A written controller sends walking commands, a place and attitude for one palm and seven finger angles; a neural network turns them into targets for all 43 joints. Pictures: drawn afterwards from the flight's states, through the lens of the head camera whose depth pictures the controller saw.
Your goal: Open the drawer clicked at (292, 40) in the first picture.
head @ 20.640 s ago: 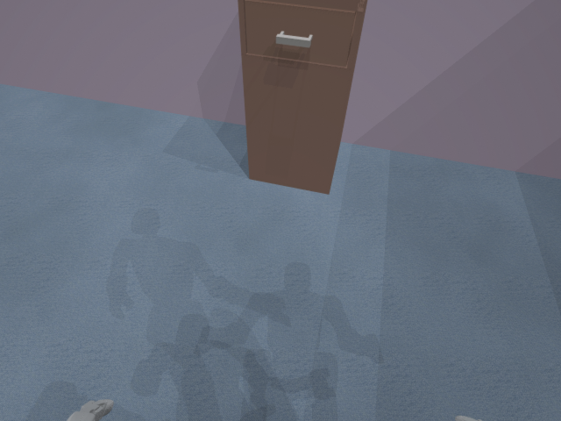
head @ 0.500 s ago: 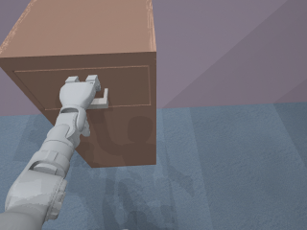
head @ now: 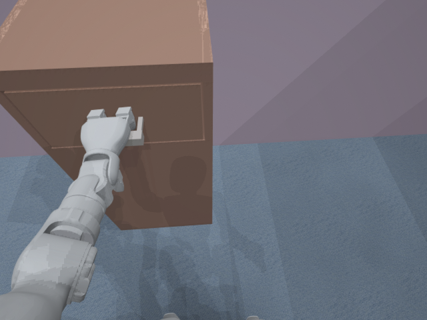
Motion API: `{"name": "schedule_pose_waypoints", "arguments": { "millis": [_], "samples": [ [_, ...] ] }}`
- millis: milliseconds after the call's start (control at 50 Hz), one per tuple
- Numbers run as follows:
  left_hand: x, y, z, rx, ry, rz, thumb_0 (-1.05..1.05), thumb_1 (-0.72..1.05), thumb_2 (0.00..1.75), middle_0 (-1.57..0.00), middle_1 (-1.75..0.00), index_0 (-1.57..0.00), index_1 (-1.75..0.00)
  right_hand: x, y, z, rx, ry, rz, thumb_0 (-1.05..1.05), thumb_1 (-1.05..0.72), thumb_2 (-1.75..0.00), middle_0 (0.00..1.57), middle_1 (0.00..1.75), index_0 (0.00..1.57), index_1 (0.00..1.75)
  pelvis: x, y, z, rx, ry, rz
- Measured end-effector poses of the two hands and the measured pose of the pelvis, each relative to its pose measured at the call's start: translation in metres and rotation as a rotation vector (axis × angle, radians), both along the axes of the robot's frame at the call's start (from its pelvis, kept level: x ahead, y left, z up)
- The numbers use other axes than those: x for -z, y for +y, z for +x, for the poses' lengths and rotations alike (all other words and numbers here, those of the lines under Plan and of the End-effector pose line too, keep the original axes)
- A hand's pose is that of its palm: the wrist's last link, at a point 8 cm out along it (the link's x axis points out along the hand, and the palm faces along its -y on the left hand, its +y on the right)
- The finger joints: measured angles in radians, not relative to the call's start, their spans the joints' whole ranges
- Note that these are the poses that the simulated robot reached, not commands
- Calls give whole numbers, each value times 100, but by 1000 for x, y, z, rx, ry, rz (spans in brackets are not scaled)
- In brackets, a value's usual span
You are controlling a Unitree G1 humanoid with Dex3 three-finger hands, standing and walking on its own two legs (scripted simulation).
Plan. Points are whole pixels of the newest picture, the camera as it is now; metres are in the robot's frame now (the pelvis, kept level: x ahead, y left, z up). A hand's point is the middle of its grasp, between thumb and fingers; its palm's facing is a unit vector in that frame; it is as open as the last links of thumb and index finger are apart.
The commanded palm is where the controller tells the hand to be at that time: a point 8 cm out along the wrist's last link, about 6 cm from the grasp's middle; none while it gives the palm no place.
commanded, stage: lower the fingers behind the handle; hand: left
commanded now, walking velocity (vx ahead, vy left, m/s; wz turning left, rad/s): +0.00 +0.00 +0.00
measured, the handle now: (116, 131) +0.50 +0.19 +0.02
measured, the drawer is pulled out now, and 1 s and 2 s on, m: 0.00 0.00 0.06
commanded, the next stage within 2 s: close the thumb around the handle in 0.52 s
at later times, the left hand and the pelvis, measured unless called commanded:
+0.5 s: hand (115, 153) +0.46 +0.20 +0.00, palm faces -0.06 -0.03 -1.00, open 13.7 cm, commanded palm +0.44 +0.19 +0.05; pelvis -0.01 +0.01 -0.01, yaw +0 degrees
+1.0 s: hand (115, 153) +0.46 +0.20 +0.00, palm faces -0.06 -0.02 -1.00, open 9.8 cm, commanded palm +0.45 +0.19 +0.05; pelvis +0.00 +0.01 -0.01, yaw +0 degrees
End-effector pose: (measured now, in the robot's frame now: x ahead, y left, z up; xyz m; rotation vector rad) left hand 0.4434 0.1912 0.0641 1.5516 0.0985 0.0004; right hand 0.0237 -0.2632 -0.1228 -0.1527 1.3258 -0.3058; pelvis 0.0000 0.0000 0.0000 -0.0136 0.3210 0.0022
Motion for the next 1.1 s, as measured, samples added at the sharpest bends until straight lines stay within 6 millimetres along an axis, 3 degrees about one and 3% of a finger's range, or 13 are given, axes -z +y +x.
{"name": "schedule_pose_waypoints", "arguments": {
  "millis": [120, 360, 720, 860, 1100],
  "samples": [
    [12, 3, 0, 9, 50, -2, 0, -49, 30, -31, -121, -32, -121, -1, -1, -4, 3, -4, -21, 0, -91, -90, 20, 30, 20, 30, 2, 1, -4, -1, 8, -3],
    [13, 6, 0, 35, -14, -9, 0, -49, 30, -32, -121, -33, -121, 7, 2, -21, 6, 38, -24, 0, -91, -90, 20, 30, 20, 30, 10, 5, -7, -1, 32, -10],
    [12, 5, 0, 21, 14, -11, 0, -46, 31, -32, -120, -32, -121, 4, 10, -25, 13, 35, -11, 0, -91, -90, 20, 30, 20, 30, 7, 9, -9, 0, 22, -12],
    [12, 5, 0, 24, 2, -13, 0, -24, 41, -33, -123, -34, -122, 5, 8, -22, 10, 35, -14, 0, -91, -90, 20, 30, 20, 30, 8, 9, -6, 1, 25, -12],
    [12, 4, 2, 6, 11, -6, 0, 37, 67, -38, -129, -38, -129, 5, 5, -11, 0, 27, -7, 0, -91, -90, 20, 30, 20, 30, 6, 5, -2, -3, 23, -9]
  ]
}}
